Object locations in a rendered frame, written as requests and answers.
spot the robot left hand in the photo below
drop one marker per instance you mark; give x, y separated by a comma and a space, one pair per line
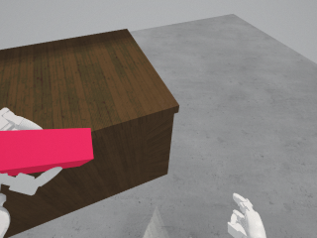
22, 183

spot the table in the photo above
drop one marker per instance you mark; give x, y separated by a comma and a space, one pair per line
103, 82

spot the left robot forearm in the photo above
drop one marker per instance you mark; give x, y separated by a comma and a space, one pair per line
4, 216

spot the sponge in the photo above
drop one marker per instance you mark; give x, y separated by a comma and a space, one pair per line
35, 151

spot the robot right hand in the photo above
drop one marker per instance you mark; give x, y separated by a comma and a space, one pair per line
248, 225

